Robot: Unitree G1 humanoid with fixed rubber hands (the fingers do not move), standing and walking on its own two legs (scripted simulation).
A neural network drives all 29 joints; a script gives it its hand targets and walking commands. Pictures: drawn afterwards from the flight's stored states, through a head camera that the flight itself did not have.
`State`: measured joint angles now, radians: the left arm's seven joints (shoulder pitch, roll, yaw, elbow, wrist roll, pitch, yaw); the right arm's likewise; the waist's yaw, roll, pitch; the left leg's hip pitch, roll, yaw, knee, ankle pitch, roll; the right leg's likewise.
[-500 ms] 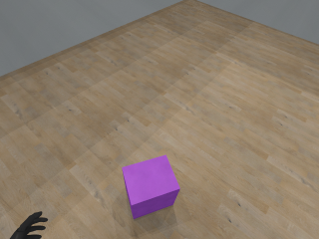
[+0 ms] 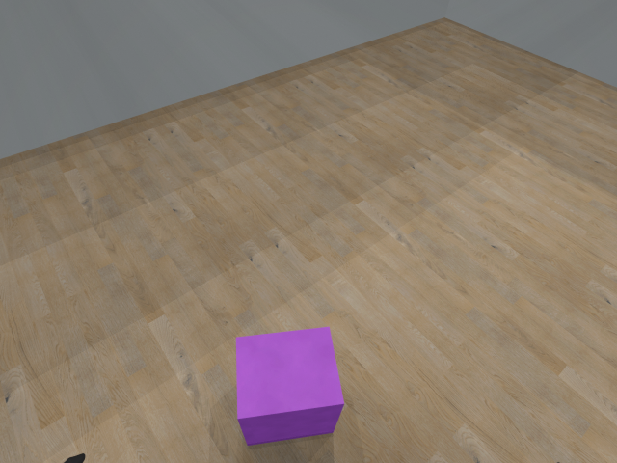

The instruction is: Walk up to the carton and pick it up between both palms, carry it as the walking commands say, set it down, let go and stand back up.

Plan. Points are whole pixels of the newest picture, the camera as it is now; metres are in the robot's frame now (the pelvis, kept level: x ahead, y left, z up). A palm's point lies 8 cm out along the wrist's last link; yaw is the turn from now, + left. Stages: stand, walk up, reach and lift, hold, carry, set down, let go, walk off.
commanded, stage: walk up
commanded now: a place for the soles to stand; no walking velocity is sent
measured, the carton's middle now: (287, 387) +0.42 +0.05 -0.60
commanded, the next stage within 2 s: none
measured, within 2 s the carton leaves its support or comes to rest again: neither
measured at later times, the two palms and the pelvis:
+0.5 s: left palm out of the picture +0.07 +0.33 -0.07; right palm out of the picture +0.15 -0.32 -0.08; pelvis +0.00 -0.01 +0.00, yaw +7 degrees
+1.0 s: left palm out of the picture +0.02 +0.33 -0.07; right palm out of the picture +0.16 -0.29 -0.06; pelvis -0.02 +0.00 +0.03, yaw +10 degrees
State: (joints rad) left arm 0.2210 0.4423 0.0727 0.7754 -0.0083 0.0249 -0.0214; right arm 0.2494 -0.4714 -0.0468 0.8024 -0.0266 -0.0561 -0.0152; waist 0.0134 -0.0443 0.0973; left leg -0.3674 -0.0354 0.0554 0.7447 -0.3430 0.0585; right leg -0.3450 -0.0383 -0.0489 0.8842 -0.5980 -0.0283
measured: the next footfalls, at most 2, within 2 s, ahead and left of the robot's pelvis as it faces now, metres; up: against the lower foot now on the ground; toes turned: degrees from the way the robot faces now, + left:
none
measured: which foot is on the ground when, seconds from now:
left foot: down 0.00-1.00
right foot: down 0.00-1.00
